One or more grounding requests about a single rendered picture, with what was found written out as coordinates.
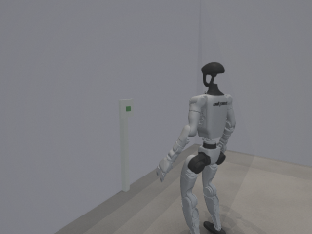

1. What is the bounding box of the robot right hand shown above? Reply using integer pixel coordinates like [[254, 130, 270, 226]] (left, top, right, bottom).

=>
[[216, 142, 227, 154]]

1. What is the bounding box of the left robot forearm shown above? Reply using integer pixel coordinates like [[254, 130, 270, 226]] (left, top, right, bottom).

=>
[[166, 125, 191, 162]]

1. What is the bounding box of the robot left hand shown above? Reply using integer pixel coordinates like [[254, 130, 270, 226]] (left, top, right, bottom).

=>
[[156, 157, 173, 182]]

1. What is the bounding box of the left robot upper arm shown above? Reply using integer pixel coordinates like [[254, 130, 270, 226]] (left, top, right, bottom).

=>
[[187, 95, 206, 137]]

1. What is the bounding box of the left robot shin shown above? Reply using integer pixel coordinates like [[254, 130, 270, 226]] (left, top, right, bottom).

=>
[[181, 196, 200, 234]]

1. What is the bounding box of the right robot upper arm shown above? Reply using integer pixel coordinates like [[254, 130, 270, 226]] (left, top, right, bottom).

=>
[[225, 94, 236, 129]]

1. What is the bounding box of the panel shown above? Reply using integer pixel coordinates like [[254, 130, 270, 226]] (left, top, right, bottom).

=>
[[118, 99, 134, 192]]

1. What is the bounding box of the right robot forearm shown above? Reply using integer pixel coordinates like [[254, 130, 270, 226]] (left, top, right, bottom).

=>
[[219, 125, 236, 145]]

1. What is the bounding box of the robot torso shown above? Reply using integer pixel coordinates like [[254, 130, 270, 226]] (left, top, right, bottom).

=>
[[197, 91, 228, 166]]

